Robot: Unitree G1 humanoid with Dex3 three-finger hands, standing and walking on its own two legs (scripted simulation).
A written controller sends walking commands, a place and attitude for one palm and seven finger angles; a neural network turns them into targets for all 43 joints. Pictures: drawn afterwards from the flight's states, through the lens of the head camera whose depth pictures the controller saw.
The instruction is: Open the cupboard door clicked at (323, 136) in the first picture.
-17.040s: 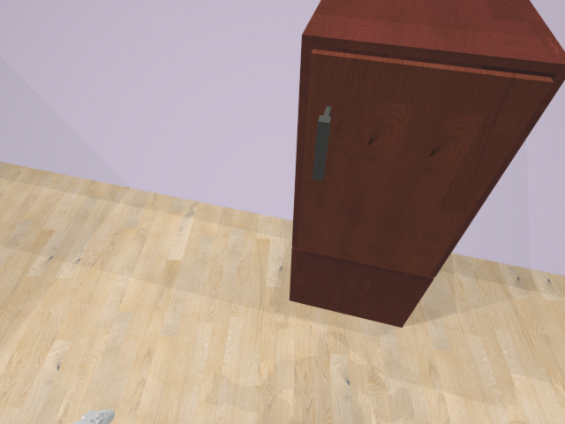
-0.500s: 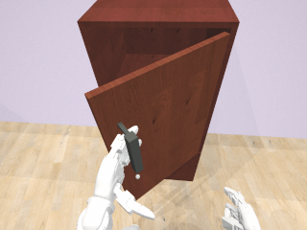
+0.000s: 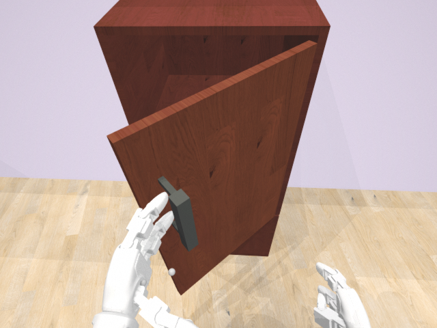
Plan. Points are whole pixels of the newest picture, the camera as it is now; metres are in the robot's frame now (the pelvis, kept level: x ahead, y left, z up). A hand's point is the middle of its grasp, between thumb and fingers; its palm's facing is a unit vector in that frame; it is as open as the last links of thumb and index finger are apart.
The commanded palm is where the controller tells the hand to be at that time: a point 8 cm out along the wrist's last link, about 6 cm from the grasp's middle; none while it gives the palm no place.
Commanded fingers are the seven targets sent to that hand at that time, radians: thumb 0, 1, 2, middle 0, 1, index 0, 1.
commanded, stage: slide the hand sideways off the handle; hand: left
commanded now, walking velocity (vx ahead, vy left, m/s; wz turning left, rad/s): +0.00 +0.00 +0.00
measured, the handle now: (178, 214) +0.28 +0.08 +0.10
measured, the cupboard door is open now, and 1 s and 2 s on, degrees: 44 43 43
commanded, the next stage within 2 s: draw the hand back to the body in 0.46 s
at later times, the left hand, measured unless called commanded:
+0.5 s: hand (125, 300) +0.15 +0.14 +0.10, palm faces -0.03 -1.00 -0.02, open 16.3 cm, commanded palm +0.13 +0.18 +0.10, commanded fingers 0.00 -0.50 0.30 -0.15 -0.30 -0.15 -0.30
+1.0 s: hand (87, 291) +0.15 +0.17 +0.13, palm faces -0.04 -1.00 -0.06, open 16.3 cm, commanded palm +0.12 +0.23 +0.15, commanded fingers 0.00 -0.40 0.34 -0.15 -0.30 -0.15 -0.30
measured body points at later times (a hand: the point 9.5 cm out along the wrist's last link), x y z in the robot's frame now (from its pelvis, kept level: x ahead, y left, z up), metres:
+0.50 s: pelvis +0.00 -0.01 -0.01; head +0.01 -0.02 +0.44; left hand +0.15 +0.19 +0.10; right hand +0.20 -0.23 -0.07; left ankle +0.06 +0.12 -0.68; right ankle -0.04 -0.11 -0.68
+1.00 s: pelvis -0.01 +0.02 +0.00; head -0.02 +0.01 +0.45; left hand +0.15 +0.23 +0.14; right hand +0.19 -0.20 -0.05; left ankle +0.06 +0.12 -0.68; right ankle -0.04 -0.11 -0.68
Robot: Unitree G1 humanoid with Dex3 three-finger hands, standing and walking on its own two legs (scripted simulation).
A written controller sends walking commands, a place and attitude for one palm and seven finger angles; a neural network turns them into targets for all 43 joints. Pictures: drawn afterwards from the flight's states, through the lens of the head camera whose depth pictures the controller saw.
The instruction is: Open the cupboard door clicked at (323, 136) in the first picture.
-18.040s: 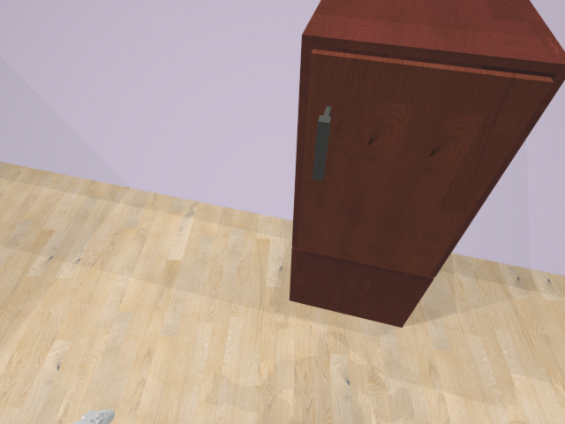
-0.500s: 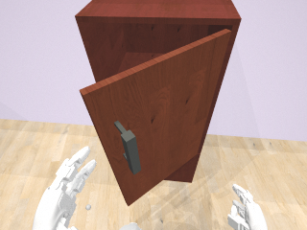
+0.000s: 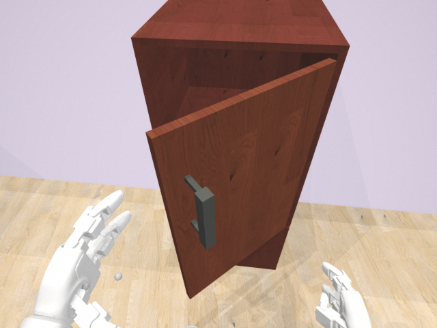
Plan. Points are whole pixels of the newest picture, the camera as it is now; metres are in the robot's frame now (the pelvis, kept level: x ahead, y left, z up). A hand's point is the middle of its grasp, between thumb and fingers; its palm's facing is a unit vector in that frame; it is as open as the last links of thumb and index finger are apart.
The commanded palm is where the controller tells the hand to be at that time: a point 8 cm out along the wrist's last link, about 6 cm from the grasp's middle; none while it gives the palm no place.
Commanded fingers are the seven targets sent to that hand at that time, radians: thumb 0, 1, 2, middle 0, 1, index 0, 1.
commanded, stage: draw the hand back to the body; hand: left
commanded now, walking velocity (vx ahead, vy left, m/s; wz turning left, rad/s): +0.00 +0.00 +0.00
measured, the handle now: (199, 212) +0.30 +0.06 +0.09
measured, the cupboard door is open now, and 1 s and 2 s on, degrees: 43 43 43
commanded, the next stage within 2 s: step back with the hand held close in 1.14 s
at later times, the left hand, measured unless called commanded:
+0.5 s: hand (65, 224) +0.21 +0.23 +0.17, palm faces +0.31 -0.87 -0.37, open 12.2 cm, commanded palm +0.16 +0.28 +0.20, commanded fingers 0.00 0.48 0.72 -0.19 -0.30 -0.19 -0.30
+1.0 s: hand (61, 191) +0.24 +0.24 +0.21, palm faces +0.40 -0.82 -0.40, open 7.6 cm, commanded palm +0.19 +0.28 +0.22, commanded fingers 0.00 0.90 0.90 -0.20 -0.30 -0.20 -0.30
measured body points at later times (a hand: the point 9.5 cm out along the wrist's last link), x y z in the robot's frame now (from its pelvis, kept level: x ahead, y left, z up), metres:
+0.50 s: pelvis +0.03 +0.01 +0.04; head +0.01 -0.01 +0.49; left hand +0.19 +0.27 +0.20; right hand +0.22 -0.21 -0.03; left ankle +0.07 +0.11 -0.69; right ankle -0.04 -0.13 -0.69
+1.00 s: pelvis +0.04 -0.01 +0.05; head +0.03 -0.04 +0.50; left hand +0.21 +0.28 +0.23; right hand +0.23 -0.24 -0.03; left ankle +0.07 +0.11 -0.69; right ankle -0.04 -0.13 -0.69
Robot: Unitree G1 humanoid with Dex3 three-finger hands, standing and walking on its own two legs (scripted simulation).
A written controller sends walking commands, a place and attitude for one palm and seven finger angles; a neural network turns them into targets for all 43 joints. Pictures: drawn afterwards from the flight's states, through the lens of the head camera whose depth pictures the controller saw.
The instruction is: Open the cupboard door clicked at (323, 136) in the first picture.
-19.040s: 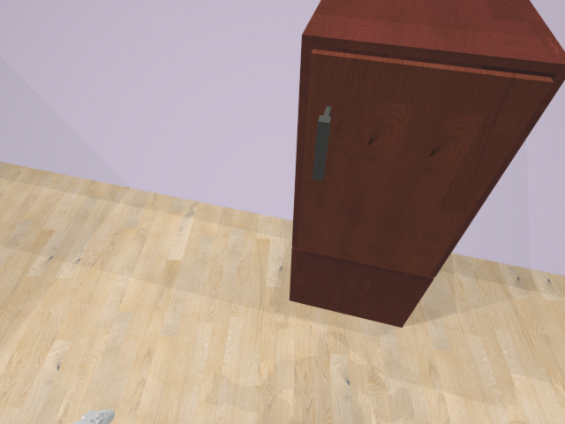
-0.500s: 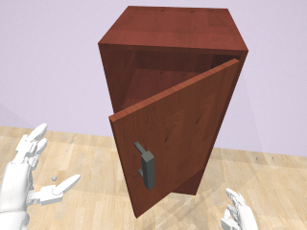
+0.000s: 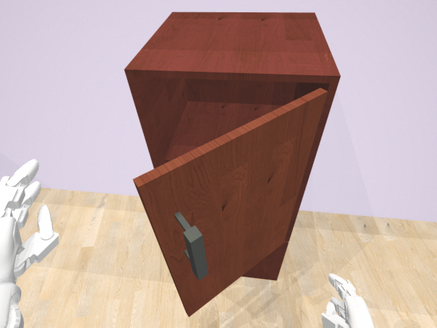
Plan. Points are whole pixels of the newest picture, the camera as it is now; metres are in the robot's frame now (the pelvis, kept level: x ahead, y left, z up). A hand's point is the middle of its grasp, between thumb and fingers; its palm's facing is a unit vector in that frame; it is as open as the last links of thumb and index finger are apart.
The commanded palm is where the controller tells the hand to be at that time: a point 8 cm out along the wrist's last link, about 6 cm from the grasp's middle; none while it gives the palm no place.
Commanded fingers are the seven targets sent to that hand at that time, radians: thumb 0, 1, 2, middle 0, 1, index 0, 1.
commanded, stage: draw the hand back to the body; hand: left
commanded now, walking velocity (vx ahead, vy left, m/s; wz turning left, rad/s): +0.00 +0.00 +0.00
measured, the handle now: (190, 246) +0.25 +0.09 +0.04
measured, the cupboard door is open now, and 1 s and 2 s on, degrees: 43 43 43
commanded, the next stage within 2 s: step back with the hand held close in 0.14 s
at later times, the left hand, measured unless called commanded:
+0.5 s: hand (51, 241) +0.18 +0.26 +0.15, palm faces +0.37 -0.80 -0.48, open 7.4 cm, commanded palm +0.12 +0.30 +0.18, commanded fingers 0.00 0.90 0.90 -0.20 -0.30 -0.20 -0.30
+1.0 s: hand out of the picture +0.05 +0.31 +0.16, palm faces +0.46 -0.74 -0.49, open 7.4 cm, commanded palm -0.01 +0.35 +0.18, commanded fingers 0.00 0.90 0.90 -0.20 -0.30 -0.20 -0.30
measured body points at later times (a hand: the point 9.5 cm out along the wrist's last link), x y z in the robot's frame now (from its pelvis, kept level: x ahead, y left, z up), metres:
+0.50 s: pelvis -0.02 +0.00 +0.00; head -0.01 -0.02 +0.45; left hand +0.16 +0.30 +0.18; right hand +0.18 -0.24 -0.08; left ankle +0.02 +0.12 -0.74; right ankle -0.08 -0.11 -0.74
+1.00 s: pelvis -0.13 +0.04 -0.01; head -0.11 +0.04 +0.44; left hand +0.02 +0.35 +0.19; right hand +0.05 -0.18 -0.10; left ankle +0.01 +0.13 -0.73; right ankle -0.09 -0.10 -0.74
